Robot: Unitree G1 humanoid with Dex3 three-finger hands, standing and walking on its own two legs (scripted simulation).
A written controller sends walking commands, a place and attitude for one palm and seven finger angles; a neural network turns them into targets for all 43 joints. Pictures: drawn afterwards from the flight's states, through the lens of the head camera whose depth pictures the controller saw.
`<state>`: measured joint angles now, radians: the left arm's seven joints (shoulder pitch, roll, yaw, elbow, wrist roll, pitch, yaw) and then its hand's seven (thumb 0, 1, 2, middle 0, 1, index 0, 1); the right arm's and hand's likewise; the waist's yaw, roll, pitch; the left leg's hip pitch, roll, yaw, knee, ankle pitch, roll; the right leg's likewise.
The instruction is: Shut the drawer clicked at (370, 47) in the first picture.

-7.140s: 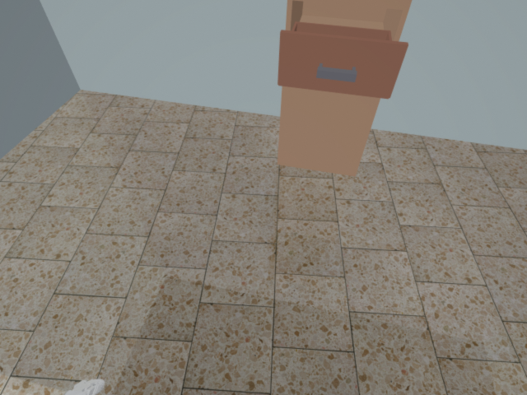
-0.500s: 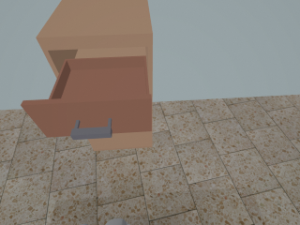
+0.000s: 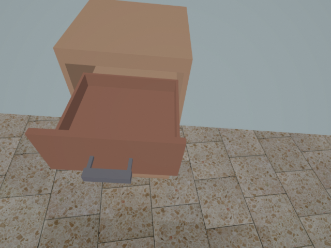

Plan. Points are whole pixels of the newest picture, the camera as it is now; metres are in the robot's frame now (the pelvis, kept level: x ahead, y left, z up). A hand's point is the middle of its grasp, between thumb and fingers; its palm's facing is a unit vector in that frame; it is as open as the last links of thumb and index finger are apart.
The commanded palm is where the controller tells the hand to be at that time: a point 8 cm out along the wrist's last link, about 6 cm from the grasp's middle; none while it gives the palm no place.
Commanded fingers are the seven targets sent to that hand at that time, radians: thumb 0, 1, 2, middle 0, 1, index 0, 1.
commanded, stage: come to a stop and stand still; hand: left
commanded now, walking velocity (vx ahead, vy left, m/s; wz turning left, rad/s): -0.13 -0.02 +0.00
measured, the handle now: (109, 168) +0.31 +0.18 -0.03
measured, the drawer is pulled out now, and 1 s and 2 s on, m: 0.29 0.29 0.28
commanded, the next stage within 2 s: look again from close up in 0.70 s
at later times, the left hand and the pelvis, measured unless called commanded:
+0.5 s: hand out of the picture +0.01 +0.10 -0.17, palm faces +0.05 -0.97 -0.23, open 7.2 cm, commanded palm none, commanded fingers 0.00 0.90 0.90 -0.20 -0.30 -0.20 -0.30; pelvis -0.03 -0.08 +0.00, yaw +0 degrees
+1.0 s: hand out of the picture -0.04 +0.12 -0.19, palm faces +0.03 -0.98 -0.17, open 7.4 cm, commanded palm none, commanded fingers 0.00 0.90 0.90 -0.20 -0.30 -0.20 -0.30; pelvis -0.03 -0.04 -0.01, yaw +0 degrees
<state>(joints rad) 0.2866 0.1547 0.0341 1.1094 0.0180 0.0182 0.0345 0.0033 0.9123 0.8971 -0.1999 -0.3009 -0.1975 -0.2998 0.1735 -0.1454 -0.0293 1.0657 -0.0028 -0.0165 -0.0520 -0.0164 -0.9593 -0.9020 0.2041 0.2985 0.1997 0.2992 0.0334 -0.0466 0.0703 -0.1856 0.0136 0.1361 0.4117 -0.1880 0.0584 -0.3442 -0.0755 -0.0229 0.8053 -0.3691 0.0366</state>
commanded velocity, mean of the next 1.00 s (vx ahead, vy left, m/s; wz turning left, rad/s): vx -0.01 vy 0.00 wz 0.00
